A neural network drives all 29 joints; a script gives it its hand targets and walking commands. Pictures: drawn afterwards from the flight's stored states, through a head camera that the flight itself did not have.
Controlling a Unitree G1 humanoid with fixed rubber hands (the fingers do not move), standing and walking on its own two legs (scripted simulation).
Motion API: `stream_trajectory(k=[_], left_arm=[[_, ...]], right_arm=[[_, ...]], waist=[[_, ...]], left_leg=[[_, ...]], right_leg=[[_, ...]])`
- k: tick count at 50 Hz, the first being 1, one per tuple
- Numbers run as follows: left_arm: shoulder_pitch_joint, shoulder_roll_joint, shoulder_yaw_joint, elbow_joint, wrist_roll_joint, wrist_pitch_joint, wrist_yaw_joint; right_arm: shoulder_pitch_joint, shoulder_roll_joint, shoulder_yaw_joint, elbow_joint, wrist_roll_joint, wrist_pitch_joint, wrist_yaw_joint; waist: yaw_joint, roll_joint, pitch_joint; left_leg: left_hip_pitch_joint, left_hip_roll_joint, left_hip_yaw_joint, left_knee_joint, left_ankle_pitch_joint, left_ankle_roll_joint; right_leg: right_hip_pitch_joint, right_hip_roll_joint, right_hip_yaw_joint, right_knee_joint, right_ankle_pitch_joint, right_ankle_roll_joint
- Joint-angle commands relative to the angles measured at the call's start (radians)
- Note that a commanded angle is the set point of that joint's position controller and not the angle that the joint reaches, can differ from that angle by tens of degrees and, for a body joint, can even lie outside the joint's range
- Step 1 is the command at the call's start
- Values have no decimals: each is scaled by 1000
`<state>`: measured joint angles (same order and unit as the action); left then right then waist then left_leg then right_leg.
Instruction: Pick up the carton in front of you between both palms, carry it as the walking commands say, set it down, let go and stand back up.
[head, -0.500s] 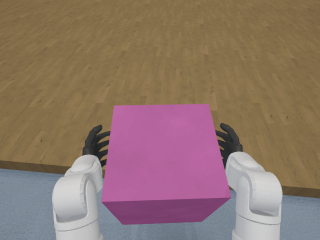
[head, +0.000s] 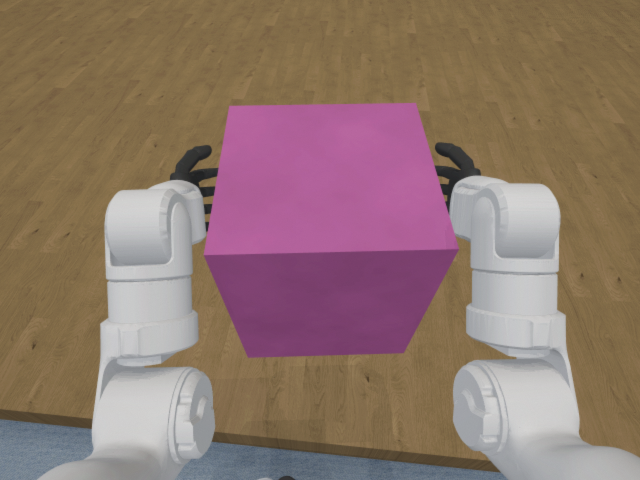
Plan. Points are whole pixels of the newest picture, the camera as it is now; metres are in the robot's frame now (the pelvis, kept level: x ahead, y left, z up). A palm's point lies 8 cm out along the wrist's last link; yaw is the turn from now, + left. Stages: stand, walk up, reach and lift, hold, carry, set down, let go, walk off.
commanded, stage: carry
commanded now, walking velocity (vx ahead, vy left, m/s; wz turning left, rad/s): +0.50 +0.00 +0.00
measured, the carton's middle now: (324, 241) +0.38 +0.00 +0.11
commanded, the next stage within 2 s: none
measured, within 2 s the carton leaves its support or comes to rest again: neither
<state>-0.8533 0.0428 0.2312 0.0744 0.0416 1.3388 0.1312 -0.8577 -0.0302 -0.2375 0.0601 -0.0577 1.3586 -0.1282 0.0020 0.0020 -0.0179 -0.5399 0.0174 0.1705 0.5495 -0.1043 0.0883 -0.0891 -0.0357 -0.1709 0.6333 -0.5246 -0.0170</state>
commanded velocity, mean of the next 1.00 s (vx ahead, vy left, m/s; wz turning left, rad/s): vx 0.50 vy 0.00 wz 0.35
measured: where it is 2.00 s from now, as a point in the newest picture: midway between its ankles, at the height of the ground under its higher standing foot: (275, 187)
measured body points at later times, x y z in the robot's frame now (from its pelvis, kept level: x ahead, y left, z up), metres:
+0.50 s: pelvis +0.36 -0.01 +0.04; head +0.44 +0.00 +0.48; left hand +0.75 +0.16 +0.17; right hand +0.77 -0.14 +0.17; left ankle +0.15 +0.07 -0.62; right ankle +0.49 -0.07 -0.60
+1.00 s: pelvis +0.71 +0.03 +0.11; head +0.71 +0.03 +0.56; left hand +1.07 +0.26 +0.33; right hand +1.13 -0.04 +0.33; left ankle +0.79 +0.08 -0.59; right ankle +0.56 -0.10 -0.49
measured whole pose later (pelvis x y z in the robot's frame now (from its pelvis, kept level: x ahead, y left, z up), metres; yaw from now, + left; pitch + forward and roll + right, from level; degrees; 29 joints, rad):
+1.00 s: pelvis +0.71 +0.03 +0.11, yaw +16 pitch +2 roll +1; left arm -1.03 0.08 0.30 0.26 0.05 1.38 0.14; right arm -1.03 -0.07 -0.27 0.25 -0.05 1.39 -0.14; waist -0.09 0.00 -0.04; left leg -0.49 -0.11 0.16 0.62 -0.19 0.18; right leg -0.30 -0.02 -0.07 1.29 -0.51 0.01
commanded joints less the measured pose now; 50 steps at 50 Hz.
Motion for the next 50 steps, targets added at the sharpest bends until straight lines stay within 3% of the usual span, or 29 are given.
stream_trajectory(k=[1, 2, 4, 6, 10, 13, 15, 17, 19, 21, 22, 23, 24, 25, 26, 27, 30, 33, 34, 36, 38, 41, 44, 45, 46, 47, 48, 49, 50], left_arm=[[-759, -1024, -553, 12, -434, -10, -222], [-785, -1006, -530, 4, -421, -11, -212], [-873, -1065, -528, -45, -423, -18, -194], [-872, -1090, -506, -72, -406, -24, -177], [-777, -1078, -495, -117, -347, -34, -152], [-727, -1026, -524, -174, -303, -40, -144], [-709, -991, -550, -195, -288, -40, -145], [-697, -958, -574, -192, -276, -37, -148], [-682, -938, -582, -173, -272, -30, -150], [-658, -955, -591, -132, -282, -24, -158], [-664, -972, -606, -121, -300, -27, -168], [-680, -998, -623, -134, -324, -36, -179], [-700, -1011, -634, -145, -345, -52, -191], [-675, -1055, -653, -112, -378, -59, -200], [-691, -1086, -660, -138, -407, -61, -209], [-736, -1131, -679, -177, -447, -68, -219], [-855, -1194, -714, -252, -537, -75, -233], [-869, -1191, -716, -270, -550, -77, -238], [-885, -1186, -716, -277, -555, -74, -242], [-893, -1156, -698, -246, -554, -60, -251], [-852, -1114, -656, -161, -535, -40, -259], [-792, -1052, -573, -19, -488, -12, -266], [-804, -1007, -494, 75, -447, 15, -259], [-818, -991, -470, 93, -430, 23, -255], [-850, -967, -449, 103, -417, 29, -251], [-849, -953, -424, 140, -397, 42, -243], [-835, -937, -380, 177, -370, 57, -228], [-859, -897, -344, 169, -338, 60, -208], [-899, -889, -322, 148, -315, 63, -195]], right_arm=[[-736, 932, 522, 33, 424, -33, 209], [-726, 984, 517, 51, 440, -35, 211], [-834, 1067, 517, -29, 480, -43, 221], [-915, 1119, 535, -105, 510, -46, 222], [-888, 1113, 548, -206, 494, -49, 208], [-829, 1065, 579, -256, 465, -55, 202], [-798, 1035, 611, -281, 455, -56, 202], [-790, 1021, 641, -290, 469, -53, 210], [-786, 1014, 652, -264, 487, -45, 225], [-771, 1023, 651, -219, 480, -36, 236], [-763, 1027, 654, -197, 473, -38, 239], [-771, 1029, 655, -185, 464, -42, 240], [-754, 1061, 652, -187, 451, -46, 246], [-756, 1026, 632, -179, 442, -41, 244], [-747, 1008, 616, -158, 412, -46, 237], [-729, 1007, 594, -174, 389, -52, 229], [-702, 970, 539, -170, 320, -60, 199], [-624, 925, 520, -123, 264, -71, 184], [-616, 918, 521, -109, 257, -74, 181], [-621, 896, 517, -86, 237, -67, 171], [-626, 881, 514, -50, 232, -49, 160], [-660, 872, 500, 17, 255, -15, 159], [-759, 899, 486, 71, 332, 16, 177], [-785, 913, 478, 90, 363, 23, 183], [-818, 938, 467, 100, 390, 26, 193], [-860, 950, 455, 128, 423, 33, 202], [-841, 921, 424, 178, 426, 39, 204], [-880, 966, 435, 187, 461, 44, 214], [-948, 1017, 443, 155, 503, 41, 226]], waist=[[-60, 302, -591], [-83, 339, -610], [-81, 150, -530], [-63, 79, -551], [-76, 87, -575], [-128, 142, -576], [-164, 96, -528], [-127, 69, -456], [-71, 66, -366], [17, 191, -472], [107, 257, -573], [203, 199, -677], [180, -147, -801], [164, -360, -908], [135, -233, -854], [130, -133, -764], [126, -49, -586], [107, 43, -530], [96, 46, -513], [87, -44, -474], [82, -117, -442], [62, -148, -396], [-30, -208, -409], [-86, -165, -456], [-118, -87, -449], [-59, 90, -410], [-62, 255, -541], [-86, 187, -568], [-84, 81, -511]], left_leg=[[891, 371, -654, -89, 105, 157], [908, 362, -752, -183, -25, 220], [818, 299, -579, -131, 124, 177], [778, 281, -465, -103, 265, 156], [876, 253, -383, -48, 387, 145], [1041, 288, -417, -19, 498, 197], [1129, 308, -444, -21, 505, 196], [1020, 250, -373, -92, 434, 142], [699, 167, -214, -248, 485, 115], [529, 142, -75, -109, 1282, 93], [537, 147, -67, 82, 1383, 59], [447, 126, -74, 367, 1189, 9], [118, -57, -129, 797, 177, -62], [6, -208, -311, 1172, -200, -54], [-92, -146, -390, 1250, -207, -17], [-185, -108, -340, 1224, -227, -8], [-388, -30, -274, 1163, -297, 15], [-368, 12, -216, 908, -302, -2], [-313, 14, -184, 790, -271, -4], [-282, -15, -101, 598, -170, 2], [-209, -29, -51, 360, 8, 18], [-34, -82, 38, 64, 170, 32], [191, -126, 72, 1, 147, 72], [364, -132, 68, -60, 160, 83], [527, -93, -31, -95, 145, 87], [670, 64, -242, 69, 524, 109], [870, 241, -714, -22, 450, 343], [886, 264, -822, -134, 200, 379], [796, 243, -777, -153, 112, 333]], right_leg=[[-487, 81, 99, 634, 21, -5], [-610, 88, 162, 798, 10, -25], [-704, 26, 187, 848, 106, -57], [-709, 1, 179, 844, 143, -52], [-870, -8, 139, 825, 154, -49], [-1155, -5, 96, 1100, 41, -79], [-1365, -22, 108, 1228, -54, -97], [-1317, -41, 79, 1093, -68, -101], [-923, -29, 9, 646, 40, -100], [-450, 124, -160, 458, 196, -126], [-244, 152, -134, 330, 297, -122], [28, 120, 13, 133, 351, -140], [306, -193, 613, -46, 596, -294], [409, -309, 934, -120, 966, -397], [443, -282, 819, -32, 984, -365], [394, -271, 735, -21, 869, -323], [353, -225, 562, -51, 624, -222], [315, -238, 425, -119, 717, -199], [269, -230, 355, -133, 817, -185], [251, -198, 220, -162, 961, -171], [234, -160, 106, -187, 985, -145], [218, -134, -18, -186, 1079, -92], [196, -182, -66, 2, 1320, -36], [143, -175, -93, 194, 1298, -11], [-22, -126, -63, 396, 992, 9], [-283, -14, -2, 561, 123, 19], [-566, 117, 87, 872, -88, 59], [-684, 80, 199, 957, -45, 45], [-714, 34, 233, 924, 12, 23]])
